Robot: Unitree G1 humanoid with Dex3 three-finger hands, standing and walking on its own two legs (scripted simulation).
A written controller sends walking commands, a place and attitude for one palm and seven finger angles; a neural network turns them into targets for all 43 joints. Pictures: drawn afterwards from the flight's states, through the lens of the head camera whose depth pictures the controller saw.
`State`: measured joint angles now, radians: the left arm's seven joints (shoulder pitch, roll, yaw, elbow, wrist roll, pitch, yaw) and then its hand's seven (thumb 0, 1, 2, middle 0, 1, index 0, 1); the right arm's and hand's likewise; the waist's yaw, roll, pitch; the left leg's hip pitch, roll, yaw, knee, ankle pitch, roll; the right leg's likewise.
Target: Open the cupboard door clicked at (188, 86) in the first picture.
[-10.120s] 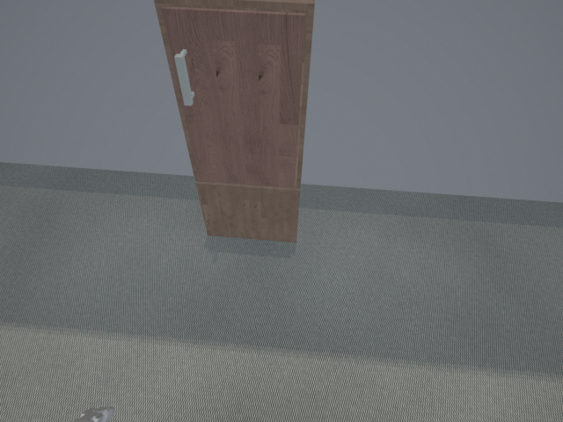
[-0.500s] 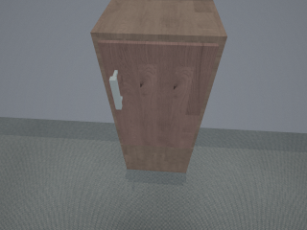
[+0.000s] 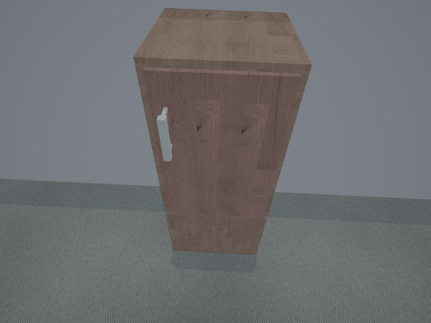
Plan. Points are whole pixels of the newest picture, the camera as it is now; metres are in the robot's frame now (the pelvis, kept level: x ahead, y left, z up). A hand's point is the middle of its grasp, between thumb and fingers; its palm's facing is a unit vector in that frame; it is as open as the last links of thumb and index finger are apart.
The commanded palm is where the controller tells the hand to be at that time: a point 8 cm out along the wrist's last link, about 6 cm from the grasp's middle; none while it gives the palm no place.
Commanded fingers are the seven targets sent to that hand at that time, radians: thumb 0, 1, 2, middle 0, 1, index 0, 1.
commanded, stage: look again from close up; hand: left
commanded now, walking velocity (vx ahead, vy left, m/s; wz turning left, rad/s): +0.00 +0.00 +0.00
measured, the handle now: (166, 134) +0.58 +0.15 +0.03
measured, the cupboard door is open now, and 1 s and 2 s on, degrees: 0 0 0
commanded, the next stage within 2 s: shuffle to correct the standing spot in 0.32 s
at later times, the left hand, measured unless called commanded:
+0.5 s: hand out of the picture -0.01 +0.21 -0.17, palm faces +0.00 -0.98 -0.20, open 7.3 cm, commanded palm none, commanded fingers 0.00 0.90 0.90 -0.20 -0.30 -0.20 -0.30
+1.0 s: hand out of the picture -0.04 +0.15 -0.18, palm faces +0.03 -0.99 -0.10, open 7.3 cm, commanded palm none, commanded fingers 0.00 0.90 0.90 -0.20 -0.30 -0.20 -0.30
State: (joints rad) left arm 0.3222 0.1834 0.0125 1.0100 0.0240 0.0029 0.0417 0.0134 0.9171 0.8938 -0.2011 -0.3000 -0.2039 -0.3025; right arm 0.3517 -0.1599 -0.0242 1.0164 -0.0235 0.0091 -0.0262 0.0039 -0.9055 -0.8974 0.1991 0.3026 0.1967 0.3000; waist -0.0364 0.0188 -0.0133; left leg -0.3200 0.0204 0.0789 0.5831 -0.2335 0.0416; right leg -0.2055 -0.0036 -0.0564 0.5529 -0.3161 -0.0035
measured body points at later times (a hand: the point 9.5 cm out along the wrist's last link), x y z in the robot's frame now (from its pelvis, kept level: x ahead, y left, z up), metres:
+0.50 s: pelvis -0.01 +0.03 +0.01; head -0.02 +0.04 +0.46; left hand -0.01 +0.26 -0.15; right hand +0.02 -0.22 -0.14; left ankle +0.05 +0.09 -0.73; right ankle -0.01 -0.12 -0.73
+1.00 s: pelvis +0.02 +0.00 +0.00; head +0.02 +0.02 +0.45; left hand -0.04 +0.20 -0.17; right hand +0.01 -0.23 -0.15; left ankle +0.01 +0.09 -0.73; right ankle -0.01 -0.11 -0.72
